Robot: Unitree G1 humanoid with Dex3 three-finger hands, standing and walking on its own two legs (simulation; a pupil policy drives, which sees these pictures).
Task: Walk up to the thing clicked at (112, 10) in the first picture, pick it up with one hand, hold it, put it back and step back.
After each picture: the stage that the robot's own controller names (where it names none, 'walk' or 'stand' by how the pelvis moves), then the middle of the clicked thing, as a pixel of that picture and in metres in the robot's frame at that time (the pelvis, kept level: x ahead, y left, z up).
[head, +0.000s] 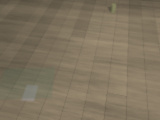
stand; (113, 8) +2.06 -0.40 -0.72
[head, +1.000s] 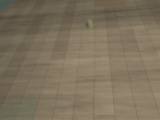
walk; (89, 24) +1.96 +0.05 -0.69
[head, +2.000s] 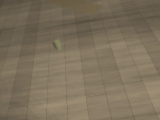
walk; (58, 44) +1.28 +0.41 -0.71
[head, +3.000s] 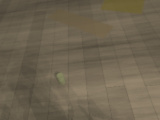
walk; (61, 78) +0.83 +0.34 -0.72
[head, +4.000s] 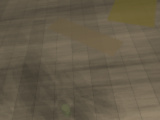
walk; (66, 110) +0.50 +0.23 -0.71
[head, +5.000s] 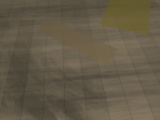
stand; out of the picture +0.35 +0.21 -0.70
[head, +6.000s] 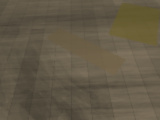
stand; out of the picture +0.34 +0.18 -0.72
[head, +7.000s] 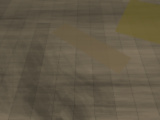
stand; out of the picture +0.33 +0.16 -0.72
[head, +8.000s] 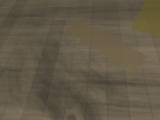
stand; out of the picture +0.34 +0.14 -0.71
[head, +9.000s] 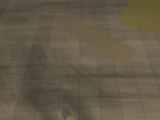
stand; out of the picture +0.38 +0.13 -0.71
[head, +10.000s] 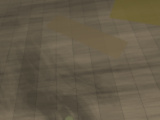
stand; out of the picture +0.36 +0.18 -0.70
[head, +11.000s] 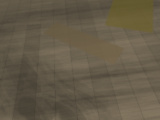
stand; out of the picture +0.38 +0.14 -0.72
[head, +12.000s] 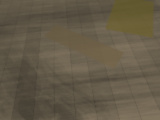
stand; out of the picture +0.36 +0.15 -0.72
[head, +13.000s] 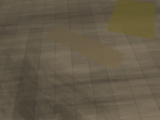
stand; out of the picture +0.36 +0.14 -0.72
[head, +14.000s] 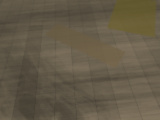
go down; out of the picture +0.36 +0.14 -0.72
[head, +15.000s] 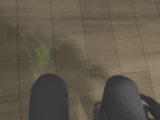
go down; (42, 56) +0.45 +0.18 -0.31
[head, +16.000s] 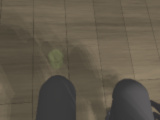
approach; (56, 59) +0.45 +0.16 -0.30
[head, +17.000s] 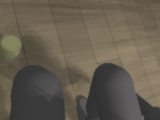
close in; (10, 49) +0.44 +0.20 -0.22
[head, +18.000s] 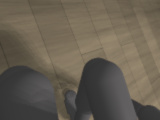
close; out of the picture +0.44 +0.21 -0.22
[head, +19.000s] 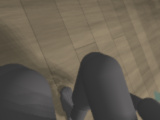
close; out of the picture +0.43 +0.20 -0.21
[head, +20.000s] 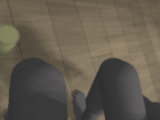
go down; (4, 40) +0.44 +0.20 -0.21
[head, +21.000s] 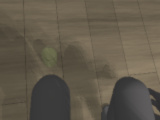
go down; (49, 57) +0.45 +0.17 -0.30
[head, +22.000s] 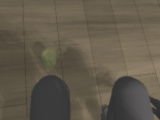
go down; (49, 59) +0.45 +0.17 -0.29
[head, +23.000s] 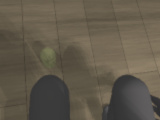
go down; (48, 58) +0.45 +0.17 -0.28
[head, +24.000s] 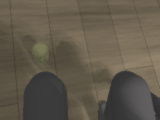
lift; (40, 54) +0.45 +0.18 -0.26
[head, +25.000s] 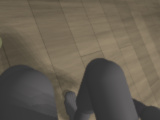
lift; out of the picture +0.44 +0.21 -0.22
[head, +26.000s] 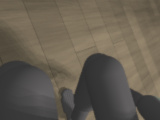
lift; out of the picture +0.44 +0.20 -0.21
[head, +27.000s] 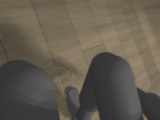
lift; out of the picture +0.43 +0.20 -0.20
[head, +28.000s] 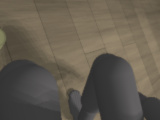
lift; out of the picture +0.43 +0.20 -0.20
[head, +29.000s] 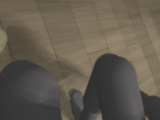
lift; out of the picture +0.43 +0.20 -0.19
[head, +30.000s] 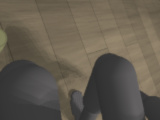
lift; out of the picture +0.43 +0.20 -0.19
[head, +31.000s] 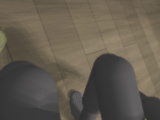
lift; out of the picture +0.43 +0.20 -0.19
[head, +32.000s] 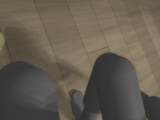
lift; out of the picture +0.43 +0.20 -0.19
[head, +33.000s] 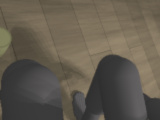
lift; out of the picture +0.43 +0.20 -0.19
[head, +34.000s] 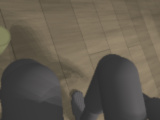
lift; out of the picture +0.43 +0.20 -0.19
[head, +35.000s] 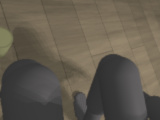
lift; out of the picture +0.43 +0.19 -0.19
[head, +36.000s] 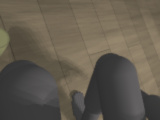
lift; out of the picture +0.43 +0.19 -0.19
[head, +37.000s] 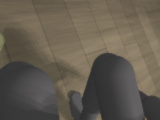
lift; out of the picture +0.43 +0.20 -0.19
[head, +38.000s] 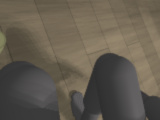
lift; out of the picture +0.43 +0.20 -0.19
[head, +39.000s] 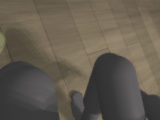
lift; out of the picture +0.43 +0.20 -0.18
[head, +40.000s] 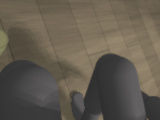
lift; out of the picture +0.43 +0.20 -0.19
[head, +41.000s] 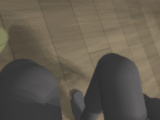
lift; out of the picture +0.43 +0.20 -0.19
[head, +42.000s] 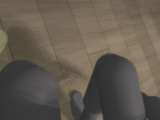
lift; out of the picture +0.43 +0.20 -0.19
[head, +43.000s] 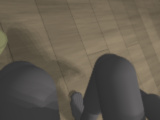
lift; out of the picture +0.43 +0.20 -0.19
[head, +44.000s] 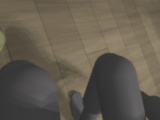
lift; out of the picture +0.43 +0.20 -0.19
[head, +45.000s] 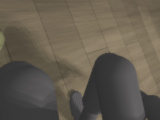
lift; out of the picture +0.43 +0.20 -0.19
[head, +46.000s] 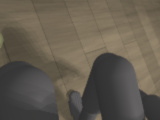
lift; out of the picture +0.43 +0.20 -0.19
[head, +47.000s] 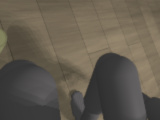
lift; out of the picture +0.43 +0.20 -0.19
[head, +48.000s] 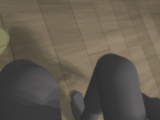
lift; out of the picture +0.43 +0.20 -0.19
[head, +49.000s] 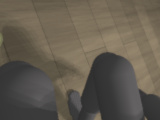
lift; out of the picture +0.43 +0.20 -0.19
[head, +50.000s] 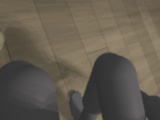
lift; out of the picture +0.43 +0.20 -0.19
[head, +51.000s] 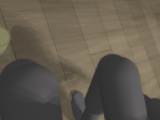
lift; out of the picture +0.43 +0.20 -0.19
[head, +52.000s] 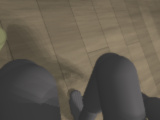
lift; out of the picture +0.43 +0.20 -0.19
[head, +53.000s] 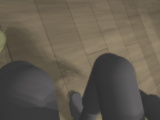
lift; out of the picture +0.43 +0.20 -0.19
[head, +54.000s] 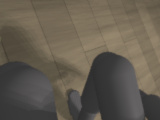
lift; out of the picture +0.43 +0.20 -0.19
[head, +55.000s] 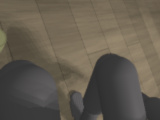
lift; out of the picture +0.43 +0.20 -0.19
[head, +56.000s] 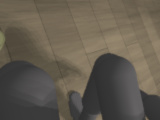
lift; out of the picture +0.43 +0.20 -0.19
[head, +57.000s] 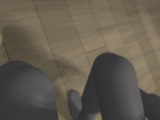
lift; out of the picture +0.43 +0.20 -0.19
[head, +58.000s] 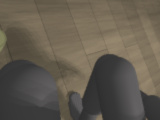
lift; out of the picture +0.43 +0.20 -0.19
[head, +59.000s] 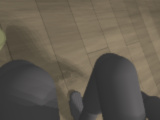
lift; out of the picture +0.43 +0.20 -0.19
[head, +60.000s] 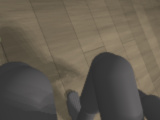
lift; out of the picture +0.43 +0.20 -0.19
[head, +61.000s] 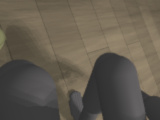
lift; out of the picture +0.43 +0.20 -0.19
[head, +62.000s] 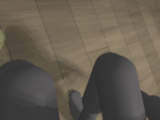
lift; out of the picture +0.43 +0.20 -0.19
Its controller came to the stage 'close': yes
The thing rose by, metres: 0.00
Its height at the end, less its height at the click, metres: +0.00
